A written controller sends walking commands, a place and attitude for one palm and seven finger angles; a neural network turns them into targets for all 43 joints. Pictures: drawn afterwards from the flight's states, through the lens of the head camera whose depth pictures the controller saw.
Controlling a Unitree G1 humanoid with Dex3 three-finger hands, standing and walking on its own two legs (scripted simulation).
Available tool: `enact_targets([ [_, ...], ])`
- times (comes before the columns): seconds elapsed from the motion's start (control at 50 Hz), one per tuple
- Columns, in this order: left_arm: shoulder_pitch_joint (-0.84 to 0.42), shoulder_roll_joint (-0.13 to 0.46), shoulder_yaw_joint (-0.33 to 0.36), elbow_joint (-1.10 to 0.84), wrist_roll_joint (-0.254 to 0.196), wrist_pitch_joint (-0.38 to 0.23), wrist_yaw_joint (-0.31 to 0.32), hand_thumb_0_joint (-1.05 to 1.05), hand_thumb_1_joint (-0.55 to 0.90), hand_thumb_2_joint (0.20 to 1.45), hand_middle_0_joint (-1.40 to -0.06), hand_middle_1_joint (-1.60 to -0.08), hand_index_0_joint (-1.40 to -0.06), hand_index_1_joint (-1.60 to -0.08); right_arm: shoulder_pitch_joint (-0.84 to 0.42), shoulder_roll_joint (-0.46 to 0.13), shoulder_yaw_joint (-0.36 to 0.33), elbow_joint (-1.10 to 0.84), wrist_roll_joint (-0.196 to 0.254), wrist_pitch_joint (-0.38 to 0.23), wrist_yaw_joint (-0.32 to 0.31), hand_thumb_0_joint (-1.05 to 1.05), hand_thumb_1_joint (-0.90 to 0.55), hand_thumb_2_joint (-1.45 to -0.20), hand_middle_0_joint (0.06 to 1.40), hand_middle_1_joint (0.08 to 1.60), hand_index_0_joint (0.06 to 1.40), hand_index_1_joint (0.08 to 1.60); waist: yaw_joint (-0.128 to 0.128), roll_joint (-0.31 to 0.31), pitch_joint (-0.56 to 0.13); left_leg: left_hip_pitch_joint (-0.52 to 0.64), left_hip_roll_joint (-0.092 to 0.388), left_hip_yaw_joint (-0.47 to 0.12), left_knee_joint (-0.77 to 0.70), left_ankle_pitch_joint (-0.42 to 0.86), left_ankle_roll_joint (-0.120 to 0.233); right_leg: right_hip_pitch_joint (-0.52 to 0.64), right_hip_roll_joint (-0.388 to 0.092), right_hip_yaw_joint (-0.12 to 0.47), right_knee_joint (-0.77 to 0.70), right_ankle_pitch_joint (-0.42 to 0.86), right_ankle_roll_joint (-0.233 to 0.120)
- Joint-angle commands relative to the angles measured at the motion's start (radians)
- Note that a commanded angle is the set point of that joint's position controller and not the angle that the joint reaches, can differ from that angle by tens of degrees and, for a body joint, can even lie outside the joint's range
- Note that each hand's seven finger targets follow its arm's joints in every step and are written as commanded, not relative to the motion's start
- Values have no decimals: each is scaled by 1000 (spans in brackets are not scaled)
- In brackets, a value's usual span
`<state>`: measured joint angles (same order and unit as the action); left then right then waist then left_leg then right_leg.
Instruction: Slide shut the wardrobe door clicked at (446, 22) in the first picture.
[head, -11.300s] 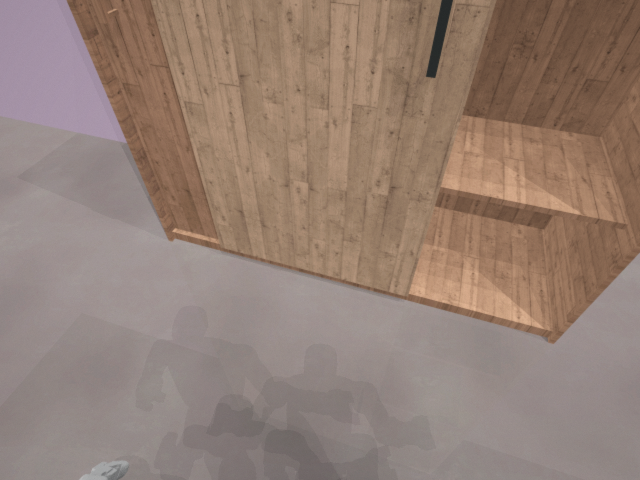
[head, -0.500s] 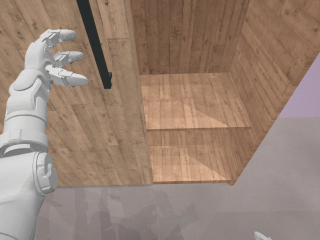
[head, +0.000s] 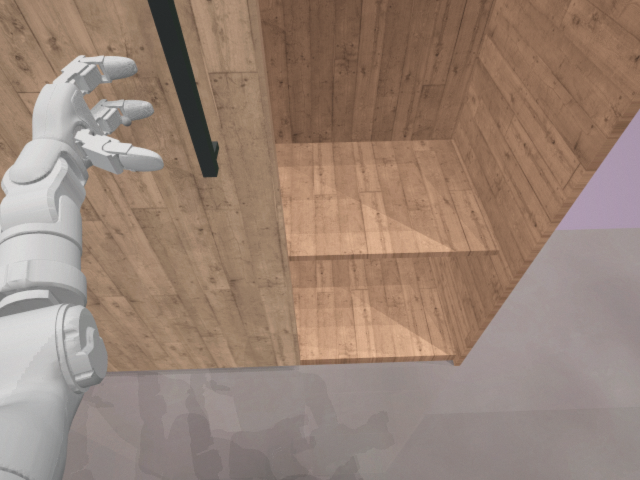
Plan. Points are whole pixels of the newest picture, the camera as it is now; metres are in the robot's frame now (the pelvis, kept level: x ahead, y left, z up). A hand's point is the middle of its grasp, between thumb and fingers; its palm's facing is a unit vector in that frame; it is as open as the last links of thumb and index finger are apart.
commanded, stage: move the hooked fingers beside the handle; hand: left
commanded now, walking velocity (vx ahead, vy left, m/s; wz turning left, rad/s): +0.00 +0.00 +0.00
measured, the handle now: (188, 75) +0.52 +0.15 +0.25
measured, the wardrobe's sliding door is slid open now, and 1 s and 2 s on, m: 0.50 0.50 0.50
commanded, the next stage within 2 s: feel for the door with the fingertips in 0.34 s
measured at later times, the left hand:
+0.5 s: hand (136, 120) +0.46 +0.20 +0.23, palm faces +0.05 -1.00 -0.01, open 14.0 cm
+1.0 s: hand (173, 116) +0.46 +0.16 +0.23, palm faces +0.05 -1.00 +0.00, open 14.0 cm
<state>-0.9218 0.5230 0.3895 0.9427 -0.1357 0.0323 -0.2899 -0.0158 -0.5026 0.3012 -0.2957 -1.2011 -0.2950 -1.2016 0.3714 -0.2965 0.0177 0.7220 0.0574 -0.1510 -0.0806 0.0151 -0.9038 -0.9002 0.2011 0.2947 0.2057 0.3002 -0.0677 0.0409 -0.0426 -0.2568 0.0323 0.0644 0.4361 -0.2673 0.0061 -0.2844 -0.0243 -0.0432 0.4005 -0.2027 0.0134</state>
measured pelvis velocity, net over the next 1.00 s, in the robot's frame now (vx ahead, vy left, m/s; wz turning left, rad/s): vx -0.01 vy -0.01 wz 0.00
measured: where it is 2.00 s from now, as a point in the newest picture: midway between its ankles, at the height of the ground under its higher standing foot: outside the picture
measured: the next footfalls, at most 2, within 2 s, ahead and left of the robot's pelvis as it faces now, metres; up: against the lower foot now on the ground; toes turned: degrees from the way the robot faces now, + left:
none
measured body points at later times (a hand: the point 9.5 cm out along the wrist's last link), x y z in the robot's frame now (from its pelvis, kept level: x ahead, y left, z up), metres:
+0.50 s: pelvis +0.00 +0.00 +0.00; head +0.02 -0.02 +0.45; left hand +0.45 +0.26 +0.23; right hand +0.09 -0.26 -0.12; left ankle -0.03 +0.11 -0.74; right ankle +0.00 -0.13 -0.74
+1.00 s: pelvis -0.01 -0.01 +0.00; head +0.01 -0.03 +0.45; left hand +0.46 +0.22 +0.23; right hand +0.07 -0.27 -0.12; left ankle -0.03 +0.11 -0.74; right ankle +0.00 -0.13 -0.74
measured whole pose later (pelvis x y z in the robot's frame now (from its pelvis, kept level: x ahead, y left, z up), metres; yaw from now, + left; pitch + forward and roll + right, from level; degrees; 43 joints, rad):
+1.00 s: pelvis -0.01 -0.01 +0.00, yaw +0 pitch +4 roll +0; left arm -0.99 0.43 0.35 0.99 -0.11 0.04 -0.17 -0.02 -0.50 0.30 -0.30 -1.20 -0.30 -1.20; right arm 0.33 -0.28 0.03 0.72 0.05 -0.16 -0.08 0.01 -0.90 -0.90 0.20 0.29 0.21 0.30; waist -0.07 0.05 -0.04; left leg -0.25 0.04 0.06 0.44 -0.26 0.00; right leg -0.29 -0.02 -0.05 0.43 -0.21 0.00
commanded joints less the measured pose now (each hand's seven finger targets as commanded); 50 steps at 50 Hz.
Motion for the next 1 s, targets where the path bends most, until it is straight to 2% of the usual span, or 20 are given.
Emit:
enact_targets([
  [0.0, -574, 205, -20, -251, -12, -55, 17, 0, -500, 300, -300, -1200, -300, -1200, 16, -145, -48, -101, -2, -53, -6, 0, -900, -900, 200, 300, 200, 300, -22, 65, -337, 184, -16, -53, -5, 355, 20, 82, 32, -2, 3, 320, -39],
  [0.06, -557, 230, 12, -193, -18, -48, 29, 0, -500, 300, -300, -1200, -300, -1200, 21, -148, -46, -93, -4, -50, -8, 0, -900, -900, 200, 300, 200, 300, -17, -27, -334, 153, -14, -56, -3, 361, 22, 100, 31, -4, 14, 341, -37],
  [0.08, -517, 248, 29, -157, -12, -46, 33, 0, -500, 300, -300, -1200, -300, -1200, 19, -149, -45, -92, -6, -43, -7, 0, -900, -900, 200, 300, 200, 300, -5, -24, -320, 137, -14, -48, -1, 356, 25, 104, 28, -2, 14, 339, -38],
  [0.14, -535, 225, -1, -213, 7, -63, 39, 0, -500, 300, -300, -1200, -300, -1200, 5, -139, -41, -113, -4, -42, 0, 0, -900, -900, 200, 300, 200, 300, -3, 25, -344, 150, -17, -48, 0, 391, 22, 117, 24, 2, 28, 372, -40],
  [0.18, -500, 268, 40, -214, 2, -69, 40, 0, -500, 300, -300, -1200, -300, -1200, 7, -144, -45, -119, -5, -32, 0, 0, -900, -900, 200, 300, 200, 300, 11, -21, -361, 156, -11, -52, 4, 416, 23, 142, 25, 0, 29, 384, -41],
  [0.24, -524, 217, 8, -264, -10, -63, 30, 0, -500, 300, -300, -1200, -300, -1200, -11, -134, -42, -131, -1, -33, 0, 0, -900, -900, 200, 300, 200, 300, 2, 11, -360, 181, -11, -49, 5, 446, 22, 134, 27, 3, 29, 409, -38],
  [0.26, -497, 246, 37, -255, -11, -57, 30, 0, -500, 300, -300, -1200, -300, -1200, -9, -137, -43, -131, -1, -31, -1, 0, -900, -900, 200, 300, 200, 300, 11, -27, -358, 168, -10, -51, 3, 441, 23, 147, 28, 1, 29, 409, -37],
  [0.3, -508, 220, 10, -271, -13, -49, 27, 0, -500, 300, -300, -1200, -300, -1200, -19, -133, -38, -136, 1, -30, -1, 0, -900, -900, 200, 300, 200, 300, 7, 19, -325, 163, -13, -52, -5, 415, 21, 129, 28, -1, 20, 379, -40],
  [0.36, -508, 187, -10, -290, -17, -35, 32, 0, -500, 300, -300, -1200, -300, -1200, -23, -130, -39, -133, 2, -33, -1, 0, -900, -900, 200, 300, 200, 300, 2, 17, -324, 176, -13, -53, -5, 407, 21, 117, 29, -3, 16, 368, -40],
  [0.4, -504, 209, 12, -301, -23, -31, 38, 0, -500, 300, -300, -1200, -300, -1200, -23, -134, -41, -133, 0, -33, -2, 0, -900, -900, 200, 300, 200, 300, 5, -5, -340, 168, -15, -50, -6, 389, 24, 138, 30, -1, 14, 369, -39],
  [0.42, -505, 204, 6, -315, -20, -30, 37, 0, -500, 300, -300, -1200, -300, -1200, -27, -131, -40, -134, 1, -34, -3, 0, -900, -900, 200, 300, 200, 300, 8, 23, -349, 174, -16, -50, -7, 394, 22, 141, 28, 0, 16, 370, -41],
  [0.46, -515, 143, -38, -314, -24, -23, 39, 0, -500, 300, -300, -1200, -300, -1200, -31, -125, -39, -129, 2, -39, -3, 0, -900, -900, 200, 300, 200, 300, -5, 11, -327, 179, -16, -49, -5, 388, 23, 119, 30, -4, 13, 362, -39],
  [0.64, -541, 158, -15, -269, -13, -29, 90, 0, -500, 300, -300, -1200, -300, -1200, -30, -124, -36, -114, -1, -47, -2, 0, -900, -900, 200, 300, 200, 300, 2, -44, -314, 132, -22, -47, -17, 298, 28, 129, 28, 2, 9, 308, -36],
  [0.72, -568, 152, -24, -305, -5, -58, 105, 0, -500, 300, -300, -1200, -300, -1200, -38, -117, -34, -119, -2, -51, 1, 0, -900, -900, 200, 300, 200, 300, 4, 1, -351, 153, -24, -46, -15, 314, 27, 151, 26, 10, 12, 325, -39],
  [0.74, -565, 122, -40, -308, -7, -58, 106, 0, -500, 300, -300, -1200, -300, -1200, -42, -112, -34, -124, -1, -54, 3, 0, -900, -900, 200, 300, 200, 300, 4, 1, -350, 158, -24, -44, -15, 324, 26, 151, 27, 9, 15, 336, -38],
  [0.78, -507, 135, -17, -263, -15, -50, 109, 0, -500, 300, -300, -1200, -300, -1200, -38, -117, -36, -118, -1, -50, 4, 0, -900, -900, 200, 300, 200, 300, 14, -52, -331, 134, -22, -42, -14, 316, 29, 162, 27, 5, 11, 334, -38],
  [0.82, -531, 169, 2, -240, -3, -43, 115, 0, -500, 300, -300, -1200, -300, -1200, -34, -120, -34, -115, 1, -47, 2, 0, -900, -900, 200, 300, 200, 300, 10, -54, -307, 110, -24, -38, -24, 281, 29, 149, 28, 9, 7, 312, -34],
  [0.84, -555, 143, -27, -230, 4, -39, 116, 0, -500, 300, -300, -1200, -300, -1200, -37, -117, -32, -114, 2, -47, 1, 0, -900, -900, 200, 300, 200, 300, -1, -38, -289, 106, -25, -33, -24, 266, 31, 132, 26, 12, 4, 302, -32],
  [0.88, -565, 184, -4, -188, 17, -45, 126, 0, -500, 300, -300, -1200, -300, -1200, -24, -122, -34, -106, 0, -42, -1, 0, -900, -900, 200, 300, 200, 300, 0, -51, -269, 84, -25, -33, -24, 238, 31, 130, 23, 12, -2, 269, -32],
  [0.98, -641, 169, -27, -174, 19, -90, 115, 0, -500, 300, -300, -1200, -300, -1200, 2, -121, -36, -94, -5, -55, -4, 0, -900, -900, 200, 300, 200, 300, -19, -17, -329, 112, -26, -33, -14, 244, 30, 137, 23, 20, 4, 285, -32],
])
